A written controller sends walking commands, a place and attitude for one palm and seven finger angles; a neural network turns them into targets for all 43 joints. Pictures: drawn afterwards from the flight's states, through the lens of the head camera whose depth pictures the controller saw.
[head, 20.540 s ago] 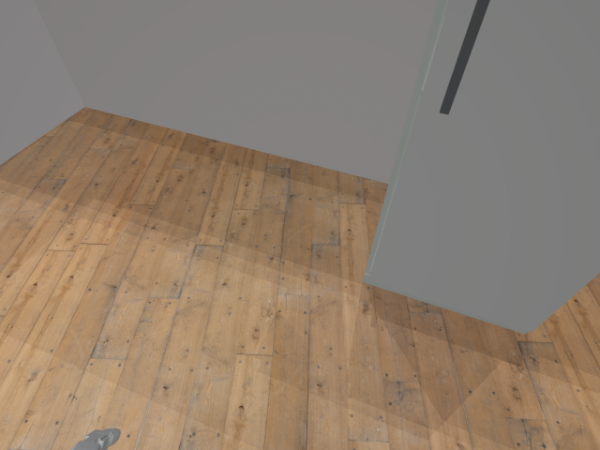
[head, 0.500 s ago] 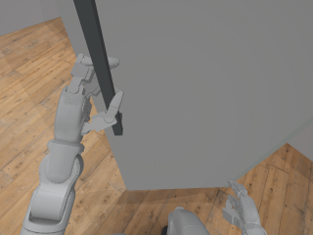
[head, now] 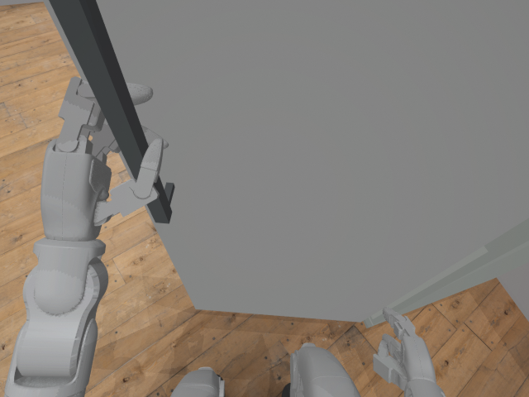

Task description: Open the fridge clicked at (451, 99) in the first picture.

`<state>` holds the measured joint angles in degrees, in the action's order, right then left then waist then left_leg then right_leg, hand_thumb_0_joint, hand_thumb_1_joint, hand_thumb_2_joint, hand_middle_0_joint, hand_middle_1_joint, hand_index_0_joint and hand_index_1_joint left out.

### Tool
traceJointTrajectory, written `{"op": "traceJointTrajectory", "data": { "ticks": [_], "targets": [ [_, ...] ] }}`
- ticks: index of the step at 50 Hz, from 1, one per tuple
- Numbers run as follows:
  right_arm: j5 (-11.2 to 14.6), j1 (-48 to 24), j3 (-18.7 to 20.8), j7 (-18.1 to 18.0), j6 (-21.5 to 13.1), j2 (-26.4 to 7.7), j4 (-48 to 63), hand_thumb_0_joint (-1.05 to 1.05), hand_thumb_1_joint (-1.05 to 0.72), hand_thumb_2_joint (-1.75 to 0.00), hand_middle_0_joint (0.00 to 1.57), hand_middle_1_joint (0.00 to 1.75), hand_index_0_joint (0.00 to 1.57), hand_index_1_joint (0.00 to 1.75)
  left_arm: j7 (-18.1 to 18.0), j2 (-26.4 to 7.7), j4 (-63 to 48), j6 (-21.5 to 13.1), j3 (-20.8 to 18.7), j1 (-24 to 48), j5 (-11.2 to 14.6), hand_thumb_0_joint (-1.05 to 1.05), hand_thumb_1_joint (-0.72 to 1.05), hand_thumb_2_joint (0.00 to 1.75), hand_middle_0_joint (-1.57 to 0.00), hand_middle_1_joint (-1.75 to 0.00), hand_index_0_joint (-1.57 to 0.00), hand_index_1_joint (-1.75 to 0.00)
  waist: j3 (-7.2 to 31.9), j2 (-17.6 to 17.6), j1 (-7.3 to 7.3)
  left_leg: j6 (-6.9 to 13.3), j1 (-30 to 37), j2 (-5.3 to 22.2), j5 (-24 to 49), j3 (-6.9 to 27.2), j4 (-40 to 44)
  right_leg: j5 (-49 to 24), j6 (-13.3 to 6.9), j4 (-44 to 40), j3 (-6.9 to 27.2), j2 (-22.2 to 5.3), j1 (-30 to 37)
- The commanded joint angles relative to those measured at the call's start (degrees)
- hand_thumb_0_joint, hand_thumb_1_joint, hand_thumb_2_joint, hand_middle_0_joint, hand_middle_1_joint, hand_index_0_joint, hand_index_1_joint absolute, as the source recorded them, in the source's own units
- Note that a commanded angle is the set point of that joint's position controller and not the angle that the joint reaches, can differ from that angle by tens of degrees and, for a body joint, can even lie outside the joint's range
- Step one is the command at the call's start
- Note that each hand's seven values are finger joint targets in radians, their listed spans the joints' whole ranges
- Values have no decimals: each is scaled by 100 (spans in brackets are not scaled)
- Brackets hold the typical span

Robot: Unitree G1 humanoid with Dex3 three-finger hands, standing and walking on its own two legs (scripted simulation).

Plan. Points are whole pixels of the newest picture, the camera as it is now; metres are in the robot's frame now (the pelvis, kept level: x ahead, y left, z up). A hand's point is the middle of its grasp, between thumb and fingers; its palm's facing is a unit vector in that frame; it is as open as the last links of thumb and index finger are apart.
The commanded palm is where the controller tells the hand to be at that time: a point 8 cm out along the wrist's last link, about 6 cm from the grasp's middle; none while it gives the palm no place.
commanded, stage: walk backward, drawing the door open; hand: left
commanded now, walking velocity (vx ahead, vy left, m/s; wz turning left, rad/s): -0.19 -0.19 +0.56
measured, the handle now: (120, 79) +0.35 +0.15 +0.28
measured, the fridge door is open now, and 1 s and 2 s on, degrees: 67 73 71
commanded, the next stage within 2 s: stop walking and hold the door back in 0.06 s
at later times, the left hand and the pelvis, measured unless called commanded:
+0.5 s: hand (149, 223) +0.25 +0.12 +0.20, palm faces +0.36 -0.92 -0.17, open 5.9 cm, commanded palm +0.24 +0.16 +0.19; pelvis -0.07 -0.10 +0.00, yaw +14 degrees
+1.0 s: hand (156, 208) +0.26 +0.12 +0.21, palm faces +0.34 -0.93 -0.13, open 5.5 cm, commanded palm +0.23 +0.16 +0.19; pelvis -0.11 -0.11 +0.00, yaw +16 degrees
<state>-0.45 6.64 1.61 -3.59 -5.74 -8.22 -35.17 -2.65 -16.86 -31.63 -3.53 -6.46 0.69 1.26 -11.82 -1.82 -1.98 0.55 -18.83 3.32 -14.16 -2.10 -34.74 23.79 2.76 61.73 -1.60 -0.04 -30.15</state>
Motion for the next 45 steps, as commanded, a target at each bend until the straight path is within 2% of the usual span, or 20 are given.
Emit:
{"op": "traceJointTrajectory", "data": {
  "ticks": [1, 4, 6, 8, 9, 12, 15, 20, 21, 24, 25, 26, 28, 31, 35, 36, 38, 39, 41, 45],
  "targets": [
    [63, -212, 262, 38, -343, -930, 705, 0, -90, -90, 20, 30, 20, 30, -117, -393, -1402, -622, -466, 1268, -27, 0, 90, 90, -45, -140, -45, -140, 2332, 1672, 117, 524, 1065, 1525, 1311, 1434, 1580, -355, 30, -1050, 365, -189, 777],
    [131, -248, 183, 37, -356, -921, 870, 0, -90, -90, 20, 30, 20, 30, -224, -502, -1185, -549, -654, 1126, 112, 0, 90, 90, -45, -140, -45, -140, 2383, 1862, 141, 494, 597, 1309, 489, 1323, 1632, 60, 10, -2317, -134, 172, 1865],
    [146, -273, 119, 44, -329, -807, 970, 0, -90, -90, 20, 30, 20, 30, -265, -652, -1165, -556, -797, 1194, 133, 0, 90, 90, -45, -140, -45, -140, 2436, 1000, 264, 165, 8, 613, -466, 851, 792, -828, -40, -3910, -212, 10, 2857],
    [194, -400, 42, 27, -263, -515, 996, 0, -90, -90, 20, 30, 20, 30, -379, -1407, -1164, -505, -1312, 1036, 69, 0, 90, 90, -45, -140, -45, -140, 2161, -1573, 300, -318, -988, -535, -2026, 36, -2654, -1872, -1053, -4703, 1597, -1991, 2105],
    [28, -336, -136, 18, -266, -490, 854, 0, -90, -90, 20, 30, 20, 30, -468, -1323, -363, -439, -1330, 1139, 37, 0, 90, 90, -45, -140, -45, -140, 2193, -1187, 274, -242, -1611, -332, -2140, 305, -3630, -3011, -1317, -4382, 1728, -2496, 2134],
    [111, -454, -47, -145, -249, -677, 613, 0, -90, -90, 20, 30, 20, 30, -467, -862, 347, -514, -819, 2528, 52, 0, 90, 90, -45, -140, -45, -140, 2181, -1022, 169, -371, -1752, -155, -1525, 486, -4593, -3907, -1172, -3945, 1203, -2273, 2371],
    [60, -379, -114, -288, -69, -786, 554, 0, -90, -90, 20, 30, 20, 30, -518, -866, 1445, -530, -699, 3037, 69, 0, 90, 90, -45, -140, -45, -140, 2255, -871, 206, -219, -794, -249, -1267, 127, -2706, -4502, -898, -3726, 628, -2140, 2300],
    [48, -306, -124, -204, 96, -891, 575, 0, -90, -90, 20, 30, 20, 30, -427, -611, 2109, -562, -198, 4178, 25, 0, 90, 90, -45, -140, -45, -140, 2550, -1079, 302, -58, 327, -453, -747, -257, 219, -2520, -749, -3809, 735, -1998, 2239],
    [60, -234, -68, -179, 125, -971, 564, 0, -90, -90, 20, 30, 20, 30, -420, -627, 2162, -575, -158, 4409, 26, 0, 90, 90, -45, -140, -45, -140, 2652, -774, 237, -23, 885, -479, -179, -307, 1024, -2234, -598, -3526, 655, -1828, 2013],
    [183, -292, 71, -89, 157, -1346, 789, 0, -90, -90, 20, 30, 20, 30, -376, -133, 2295, -625, 437, 5256, 76, 0, 90, 90, -45, -140, -45, -140, 2690, 1896, 335, 830, 1679, 1442, 2207, 1536, 1342, -48, -37, -1651, -437, -322, 732],
    [181, -323, -110, -38, 112, -968, 729, 0, -90, -90, 20, 30, 20, 30, -284, 549, 2397, -658, 1108, 5560, 49, 0, 90, 90, -45, -140, -45, -140, 2682, 2043, -7, 1020, 1627, 1605, 1570, 2053, 1761, 760, -86, -776, -236, -252, 373],
    [216, -216, -34, -72, 72, -1114, 577, 0, -90, -90, 20, 30, 20, 30, -366, -111, 2791, -645, 503, 5881, -21, 0, 90, 90, -45, -140, -45, -140, 2542, 1587, 14, 1116, 1627, 1715, 1209, 2213, 1772, 621, -130, -453, 32, -315, 153],
    [265, -99, -3, -81, 39, -1160, 472, 0, -90, -90, 20, 30, 20, 30, -356, -151, 2972, -569, 498, 6014, 67, 0, 90, 90, -45, -140, -45, -140, 2619, 679, 89, 1106, 2031, 1551, 1531, 1869, 1479, 271, -117, -860, 79, -304, 74],
    [222, -121, -90, -76, 2, -1125, 388, 0, -90, -90, 20, 30, 20, 30, -254, 294, 3594, -423, 843, 6062, 119, 0, 90, 90, -45, -140, -45, -140, 2589, 988, 103, 837, 1597, 1270, 853, 1226, 1591, -37, -151, -1620, -166, -158, 790],
    [154, -83, -188, -181, 3, -1165, 245, 0, -90, -90, 20, 30, 20, 30, -291, -205, 4506, -373, 442, 6496, 139, 0, 90, 90, -45, -140, -45, -140, 2507, 784, 214, 597, 631, 1082, -944, 1049, 1512, -306, -243, -3220, -270, -88, 2094],
    [134, -35, -179, -212, 13, -1151, 216, 0, -90, -90, 20, 30, 20, 30, -293, -300, 4667, -395, 363, 6576, 130, 0, 90, 90, -45, -140, -45, -140, 2542, 564, 206, 420, 336, 796, -1118, 736, 1155, -295, -352, -3690, 14, -246, 2483],
    [84, 88, -145, -241, 55, -1063, 172, 0, -90, -90, 20, 30, 20, 30, -316, -755, 5093, -360, 56, 6424, 84, 0, 90, 90, -45, -140, -45, -140, 2252, -630, 177, -1, -577, -79, -1017, -8, -396, 327, -1033, -4712, 2089, -1683, 2532],
    [123, 45, -136, -237, 7, -1067, 169, 0, -90, -90, 20, 30, 20, 30, -325, -867, 5232, -343, -41, 6563, 108, 0, 90, 90, -45, -140, -45, -140, 2126, -1177, 292, -100, -972, -222, -1338, 98, -1194, 284, -1227, -4898, 2564, -2045, 2528],
    [132, 91, -68, -247, -96, -1128, 28, 0, -90, -90, 20, 30, 20, 30, -309, -886, 5304, -406, -214, 6867, 112, 0, 90, 90, -45, -140, -45, -140, 2120, -1180, 306, -123, -1172, -137, -1212, 402, -1941, -463, -1256, -4659, 2227, -2000, 2648],
    [84, 181, -124, -303, -146, -1081, -4, 0, -90, -90, 20, 30, 20, 30, -279, -943, 5406, -543, -428, 6359, 104, 0, 90, 90, -45, -140, -45, -140, 2412, -944, 328, -90, -132, -185, -766, -145, -249, -2171, -983, -4005, 922, -1574, 2642]
  ]
}}
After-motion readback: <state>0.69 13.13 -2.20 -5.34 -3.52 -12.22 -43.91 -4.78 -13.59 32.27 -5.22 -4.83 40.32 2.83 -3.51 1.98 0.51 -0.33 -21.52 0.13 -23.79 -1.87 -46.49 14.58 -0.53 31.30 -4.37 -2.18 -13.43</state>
